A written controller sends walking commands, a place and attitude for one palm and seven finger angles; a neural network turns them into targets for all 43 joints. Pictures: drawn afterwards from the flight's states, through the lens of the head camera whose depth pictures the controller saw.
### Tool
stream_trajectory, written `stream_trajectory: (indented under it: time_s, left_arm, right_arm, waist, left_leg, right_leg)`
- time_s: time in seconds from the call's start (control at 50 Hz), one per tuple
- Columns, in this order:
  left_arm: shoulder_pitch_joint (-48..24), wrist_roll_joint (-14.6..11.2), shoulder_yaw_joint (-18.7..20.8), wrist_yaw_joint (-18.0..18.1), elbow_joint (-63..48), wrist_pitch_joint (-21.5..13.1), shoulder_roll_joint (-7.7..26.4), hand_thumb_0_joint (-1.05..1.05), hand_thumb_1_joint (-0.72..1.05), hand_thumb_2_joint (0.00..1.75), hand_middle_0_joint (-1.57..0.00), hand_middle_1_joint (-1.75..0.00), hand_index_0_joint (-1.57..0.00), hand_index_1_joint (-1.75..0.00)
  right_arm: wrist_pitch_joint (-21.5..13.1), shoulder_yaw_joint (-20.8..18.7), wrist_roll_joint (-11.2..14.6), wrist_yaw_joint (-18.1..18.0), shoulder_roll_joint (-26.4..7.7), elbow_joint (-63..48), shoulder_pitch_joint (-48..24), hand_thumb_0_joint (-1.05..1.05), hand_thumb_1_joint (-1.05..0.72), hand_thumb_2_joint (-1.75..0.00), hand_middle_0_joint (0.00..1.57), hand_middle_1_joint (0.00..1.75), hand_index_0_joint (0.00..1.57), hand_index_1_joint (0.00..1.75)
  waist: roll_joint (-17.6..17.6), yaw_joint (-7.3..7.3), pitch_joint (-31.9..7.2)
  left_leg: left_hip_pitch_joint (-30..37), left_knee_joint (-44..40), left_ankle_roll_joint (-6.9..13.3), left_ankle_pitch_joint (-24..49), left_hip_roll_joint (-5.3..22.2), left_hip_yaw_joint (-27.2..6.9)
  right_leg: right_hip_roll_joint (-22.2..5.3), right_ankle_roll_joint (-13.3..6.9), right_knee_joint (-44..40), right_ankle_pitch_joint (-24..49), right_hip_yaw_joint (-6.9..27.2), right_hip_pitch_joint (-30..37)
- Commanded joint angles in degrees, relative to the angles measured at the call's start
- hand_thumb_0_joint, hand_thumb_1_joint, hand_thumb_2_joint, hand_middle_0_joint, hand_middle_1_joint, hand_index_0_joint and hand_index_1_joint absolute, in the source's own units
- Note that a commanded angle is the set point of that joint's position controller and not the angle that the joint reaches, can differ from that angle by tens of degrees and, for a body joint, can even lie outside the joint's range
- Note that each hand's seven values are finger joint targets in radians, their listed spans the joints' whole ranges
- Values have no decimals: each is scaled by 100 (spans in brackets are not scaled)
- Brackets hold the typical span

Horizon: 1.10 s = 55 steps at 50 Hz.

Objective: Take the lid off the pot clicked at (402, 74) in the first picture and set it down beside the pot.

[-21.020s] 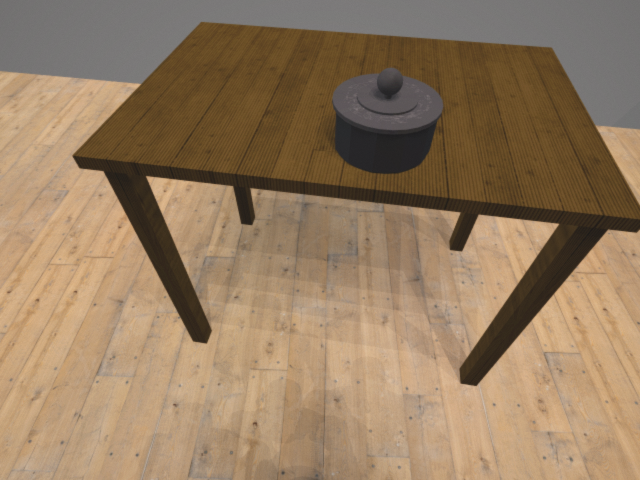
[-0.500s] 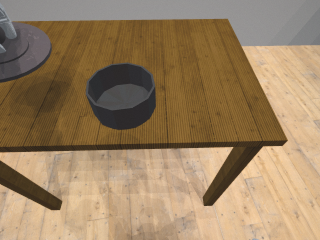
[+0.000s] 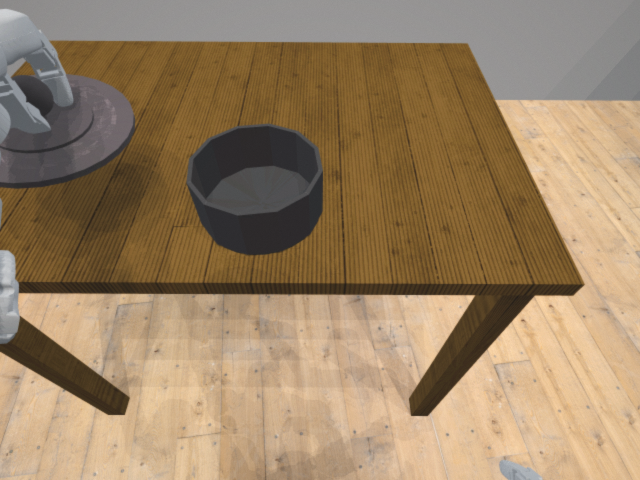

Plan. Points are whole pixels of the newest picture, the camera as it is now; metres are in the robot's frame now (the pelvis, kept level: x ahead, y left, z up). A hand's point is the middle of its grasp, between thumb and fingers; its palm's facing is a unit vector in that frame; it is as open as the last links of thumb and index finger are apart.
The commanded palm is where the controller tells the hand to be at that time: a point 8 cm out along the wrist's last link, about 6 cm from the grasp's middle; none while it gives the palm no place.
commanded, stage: lower the lid onto the table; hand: left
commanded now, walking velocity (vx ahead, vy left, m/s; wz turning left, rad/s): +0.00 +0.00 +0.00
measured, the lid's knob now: (28, 97) +0.47 +0.32 +0.23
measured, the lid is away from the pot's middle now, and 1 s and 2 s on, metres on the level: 0.24 0.23 0.24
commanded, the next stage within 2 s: open the fingers wide in 1.96 s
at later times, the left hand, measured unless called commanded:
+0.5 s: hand (51, 121) +0.45 +0.30 +0.21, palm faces -0.30 -0.14 -0.94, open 6.7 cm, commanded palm +0.45 +0.31 +0.28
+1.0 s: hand (55, 155) +0.45 +0.32 +0.17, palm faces -0.38 -0.15 -0.91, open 6.7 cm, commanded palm +0.47 +0.31 +0.25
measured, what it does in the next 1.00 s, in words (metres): stands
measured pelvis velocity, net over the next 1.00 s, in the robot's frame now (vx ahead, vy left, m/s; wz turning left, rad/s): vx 0.01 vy -0.01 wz -0.01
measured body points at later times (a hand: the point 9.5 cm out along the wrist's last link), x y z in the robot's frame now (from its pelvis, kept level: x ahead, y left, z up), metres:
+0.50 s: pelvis +0.00 +0.00 +0.00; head +0.04 -0.01 +0.45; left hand +0.47 +0.31 +0.27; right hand +0.07 -0.28 -0.12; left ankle +0.07 +0.05 -0.74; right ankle -0.04 -0.13 -0.74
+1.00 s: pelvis +0.01 -0.01 +0.00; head +0.05 +0.00 +0.44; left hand +0.46 +0.32 +0.22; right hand +0.07 -0.29 -0.12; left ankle +0.07 +0.05 -0.74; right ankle -0.04 -0.13 -0.74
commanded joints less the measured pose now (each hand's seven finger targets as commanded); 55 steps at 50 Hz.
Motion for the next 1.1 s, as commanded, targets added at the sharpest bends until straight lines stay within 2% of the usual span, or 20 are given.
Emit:
stream_trajectory:
  time_s: [0.0, 0.06, 0.1, 0.16, 0.3, 0.38, 0.44, 0.46, 0.5, 0.56, 0.6, 0.64, 0.7, 0.76, 0.78, 0.86, 0.9, 1.02, 1.06, 1.08]
  left_arm:
    - [-3397, 129, 573, 344, -1148, -147, 1735, 0, 80, 81, -101, -107, -94, -103]
    - [-3453, 5, 283, 341, -1401, -197, 1309, 0, 80, 81, -101, -107, -94, -103]
    - [-3391, 97, 580, 377, -1391, -223, 1641, 0, 80, 81, -101, -107, -94, -103]
    - [-2892, 0, 481, 367, -987, -274, 1437, 0, 80, 81, -101, -107, -94, -103]
    - [-2887, 64, 727, 427, -983, -349, 1701, 0, 80, 81, -101, -107, -94, -103]
    - [-2859, 87, 1011, 487, -1458, -444, 2059, 0, 80, 81, -101, -107, -94, -103]
    - [-2540, 28, 967, 462, -887, -461, 1960, 0, 80, 81, -101, -107, -94, -103]
    - [-2517, -43, 779, 443, -995, -479, 1719, 0, 80, 81, -101, -107, -94, -103]
    - [-2575, 50, 1051, 490, -1125, -509, 2089, 0, 80, 81, -101, -107, -94, -103]
    - [-2476, -43, 947, 488, -1143, -546, 1931, 0, 80, 81, -101, -107, -94, -103]
    - [-2618, 8, 1046, 519, -1204, -596, 2068, 0, 80, 81, -101, -107, -94, -103]
    - [-2541, -45, 820, 499, -1054, -582, 1740, 0, 80, 81, -101, -107, -94, -103]
    - [-2447, -28, 1093, 539, -968, -661, 2105, 0, 80, 81, -101, -107, -94, -103]
    - [-2346, -101, 828, 531, -896, -702, 1800, 0, 80, 81, -101, -107, -94, -103]
    - [-2269, -40, 1129, 572, -869, -717, 2154, 0, 80, 81, -101, -107, -94, -103]
    - [-2543, -122, 613, 557, -899, -756, 1648, 0, 80, 81, -101, -107, -94, -103]
    - [-2448, -50, 778, 604, -563, -776, 1828, 0, 80, 81, -101, -107, -94, -103]
    - [-2487, -52, 916, 667, -510, -880, 1987, 0, 80, 81, -101, -107, -94, -103]
    - [-2532, -131, 641, 628, -644, -910, 1679, 0, 80, 81, -101, -107, -94, -103]
    - [-2686, -66, 815, 673, -809, -930, 1892, 0, 80, 81, -101, -107, -94, -103]
  right_arm:
    - [-180, -308, -34, -90, -956, -461, 97, 0, -90, -90, 20, 30, 20, 30]
    - [-225, -353, -43, -78, -949, -483, 115, 0, -90, -90, 20, 30, 20, 30]
    - [-211, -349, -55, -72, -944, -438, 125, 0, -90, -90, 20, 30, 20, 30]
    - [-187, -346, -43, -62, -963, -481, 172, 0, -90, -90, 20, 30, 20, 30]
    - [-112, -361, -45, -49, -963, -480, 174, 0, -90, -90, 20, 30, 20, 30]
    - [-103, -390, -66, -37, -992, -557, 187, 0, -90, -90, 20, 30, 20, 30]
    - [-41, -371, -34, -41, -989, -547, 195, 0, -90, -90, 20, 30, 20, 30]
    - [-51, -388, -28, -38, -1026, -587, 195, 0, -90, -90, 20, 30, 20, 30]
    - [-12, -381, -36, -35, -1016, -586, 191, 0, -90, -90, 20, 30, 20, 30]
    - [-29, -394, -36, -57, -1039, -610, 220, 0, -90, -90, 20, 30, 20, 30]
    - [0, -387, -37, -62, -1018, -561, 239, 0, -90, -90, 20, 30, 20, 30]
    - [-8, -405, -38, -72, -992, -523, 259, 0, -90, -90, 20, 30, 20, 30]
    - [6, -386, -37, -79, -1033, -506, 272, 0, -90, -90, 20, 30, 20, 30]
    - [-14, -386, -32, -96, -1043, -510, 274, 0, -90, -90, 20, 30, 20, 30]
    - [5, -387, -38, -90, -1030, -481, 301, 0, -90, -90, 20, 30, 20, 30]
    - [-24, -372, -26, -116, -1054, -477, 251, 0, -90, -90, 20, 30, 20, 30]
    - [-32, -354, -46, -141, -1035, -389, 372, 0, -90, -90, 20, 30, 20, 30]
    - [-82, -360, -62, -178, -1062, -330, 473, 0, -90, -90, 20, 30, 20, 30]
    - [-105, -372, -43, -179, -1093, -362, 432, 0, -90, -90, 20, 30, 20, 30]
    - [-93, -388, -73, -164, -1086, -341, 473, 0, -90, -90, 20, 30, 20, 30]
  waist:
    - [388, -146, -2326]
    - [689, -194, -2457]
    - [633, -164, -2467]
    - [460, -179, -2251]
    - [349, -167, -2243]
    - [566, -104, -2657]
    - [226, -140, -2236]
    - [438, -161, -2307]
    - [408, -133, -2412]
    - [612, -161, -2409]
    - [499, -164, -2510]
    - [458, -203, -2333]
    - [370, -173, -2378]
    - [493, -219, -2365]
    - [356, -173, -2384]
    - [719, -255, -2291]
    - [471, -274, -2197]
    - [404, -265, -2377]
    - [583, -278, -2436]
    - [628, -249, -2585]
  left_leg:
    - [2642, -197, -62, 303, 242, -580]
    - [2937, -122, -104, 781, 274, -654]
    - [2926, -132, -96, 638, 265, -656]
    - [2596, -149, -112, 520, 246, -595]
    - [2576, -133, -76, 488, 234, -590]
    - [2778, -27, -86, 1032, 237, -563]
    - [2387, -72, -53, 631, 205, -485]
    - [2483, -31, -61, 899, 223, -463]
    - [2550, -7, -49, 917, 222, -489]
    - [2636, 22, -47, 929, 239, -482]
    - [2655, 31, -36, 919, 232, -495]
    - [2659, 15, -35, 719, 234, -515]
    - [2496, 45, -17, 752, 221, -458]
    - [2548, 112, -21, 973, 230, -437]
    - [2470, 127, -12, 912, 228, -413]
    - [2602, 74, -41, 621, 263, -484]
    - [2441, 103, -16, 413, 236, -481]
    - [2432, 144, -26, 443, 248, -510]
    - [2531, 160, -55, 692, 281, -511]
    - [2652, 195, -56, 781, 279, -543]
  right_leg:
    - [302, -342, -402, 657, -5, -817]
    - [299, -365, -417, 760, -23, -955]
    - [334, -361, -386, 710, -17, -941]
    - [293, -369, -397, 725, -40, -881]
    - [335, -351, -364, 728, -17, -881]
    - [335, -364, -310, 998, 25, -708]
    - [330, -328, -334, 925, -4, -735]
    - [308, -353, -352, 1031, 1, -766]
    - [345, -341, -294, 1025, 16, -741]
    - [324, -353, -361, 973, 16, -859]
    - [349, -329, -299, 1007, 12, -796]
    - [349, -312, -343, 877, -1, -972]
    - [337, -321, -307, 1005, 20, -794]
    - [318, -329, -316, 1120, 12, -878]
    - [336, -304, -283, 1139, 44, -780]
    - [325, -341, -312, 847, 13, -1099]
    - [341, -310, -287, 809, 25, -1100]
    - [331, -301, -228, 865, 41, -1072]
    - [317, -324, -194, 957, 14, -1170]
    - [342, -313, -164, 947, 29, -1144]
